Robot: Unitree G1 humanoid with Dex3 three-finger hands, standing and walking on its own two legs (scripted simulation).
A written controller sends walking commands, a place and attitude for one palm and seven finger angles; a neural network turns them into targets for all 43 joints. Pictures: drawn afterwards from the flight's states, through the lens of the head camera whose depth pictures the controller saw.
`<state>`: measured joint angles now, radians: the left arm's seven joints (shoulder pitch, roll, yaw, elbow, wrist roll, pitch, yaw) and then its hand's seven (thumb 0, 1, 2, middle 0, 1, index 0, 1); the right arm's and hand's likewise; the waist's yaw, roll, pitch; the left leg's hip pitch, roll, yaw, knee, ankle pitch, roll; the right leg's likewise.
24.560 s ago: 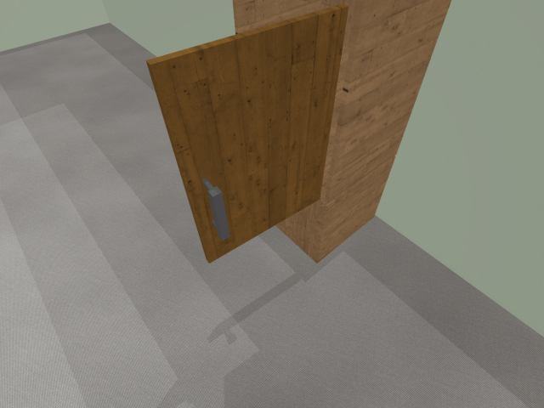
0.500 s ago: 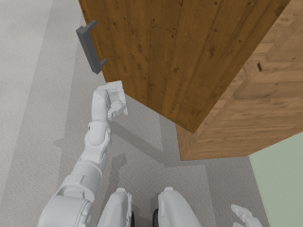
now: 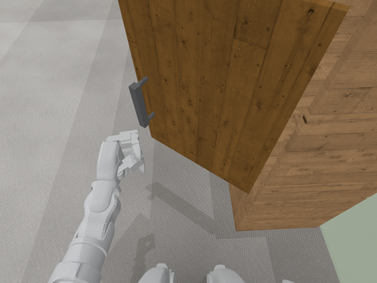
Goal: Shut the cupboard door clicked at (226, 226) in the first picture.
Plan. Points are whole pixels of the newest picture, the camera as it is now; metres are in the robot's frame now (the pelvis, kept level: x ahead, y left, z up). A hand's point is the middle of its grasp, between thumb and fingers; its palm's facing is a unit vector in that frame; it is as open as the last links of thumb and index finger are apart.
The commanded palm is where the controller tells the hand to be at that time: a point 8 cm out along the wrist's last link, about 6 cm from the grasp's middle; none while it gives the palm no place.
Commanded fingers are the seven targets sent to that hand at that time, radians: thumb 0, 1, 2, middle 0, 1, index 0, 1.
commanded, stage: draw the hand back to the body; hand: left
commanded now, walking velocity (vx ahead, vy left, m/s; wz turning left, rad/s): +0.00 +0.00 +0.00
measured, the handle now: (144, 103) +0.61 +0.14 -0.03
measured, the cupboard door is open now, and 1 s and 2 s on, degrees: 53 53 53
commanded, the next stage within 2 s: step back with the hand held close in 1.26 s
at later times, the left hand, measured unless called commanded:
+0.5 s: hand (58, 178) +0.27 +0.20 +0.15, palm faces +0.16 -0.96 -0.24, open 3.5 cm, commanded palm +0.23 +0.26 +0.17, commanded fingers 0.00 0.90 0.90 -0.69 -0.84 -0.69 -0.84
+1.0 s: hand out of the picture +0.20 +0.29 +0.26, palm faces +0.50 -0.75 -0.43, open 6.9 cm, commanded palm +0.15 +0.32 +0.26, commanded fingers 0.00 0.90 0.90 -0.20 -0.30 -0.20 -0.30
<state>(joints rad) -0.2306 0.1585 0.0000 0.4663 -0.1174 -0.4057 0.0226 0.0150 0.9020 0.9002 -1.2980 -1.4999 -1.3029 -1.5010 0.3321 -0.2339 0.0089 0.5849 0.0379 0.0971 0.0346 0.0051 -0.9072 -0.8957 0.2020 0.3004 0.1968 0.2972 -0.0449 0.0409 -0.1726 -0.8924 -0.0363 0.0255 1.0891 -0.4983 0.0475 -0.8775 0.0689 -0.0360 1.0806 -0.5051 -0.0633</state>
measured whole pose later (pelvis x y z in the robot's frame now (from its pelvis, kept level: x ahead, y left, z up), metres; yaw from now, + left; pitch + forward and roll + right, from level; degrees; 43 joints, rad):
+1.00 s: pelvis +0.03 +0.02 +0.08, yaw +2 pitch -3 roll -1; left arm 0.48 0.39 0.37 -0.42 -0.09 -0.05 0.11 0.01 0.90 0.90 -0.30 -0.40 -0.30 -0.41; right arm 0.20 -0.25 0.04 0.61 0.04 -0.04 -0.05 0.01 -0.90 -0.90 0.20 0.30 0.20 0.30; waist 0.06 0.09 -0.02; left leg -0.13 -0.07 -0.02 0.45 -0.26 0.06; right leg -0.09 0.04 -0.03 0.42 -0.27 -0.04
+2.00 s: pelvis -0.03 +0.03 +0.07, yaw +1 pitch +1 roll -1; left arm 0.57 0.45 0.43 -0.46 -0.07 -0.15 0.13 0.01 0.89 0.90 -0.21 -0.30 -0.22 -0.30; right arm 0.19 -0.24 0.01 0.55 0.04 0.06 -0.09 0.01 -0.90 -0.90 0.20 0.30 0.20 0.30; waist 0.00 0.03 -0.04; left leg -0.35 -0.07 0.02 0.55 -0.22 0.09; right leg -0.33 0.04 -0.01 0.54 -0.23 -0.02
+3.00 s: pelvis -0.20 +0.01 +0.05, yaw -1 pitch +4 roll -6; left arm 0.53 0.61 0.52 -0.73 -0.10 -0.25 0.06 0.02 0.89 0.90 -0.21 -0.30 -0.22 -0.30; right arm -0.02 -0.17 0.01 0.56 -0.01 -0.12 -0.01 0.00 -0.90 -0.90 0.21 0.30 0.20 0.30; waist -0.03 0.01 0.13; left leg -0.64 0.09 0.03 0.42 0.12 0.05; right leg -0.12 0.11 -0.04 0.48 -0.47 -0.02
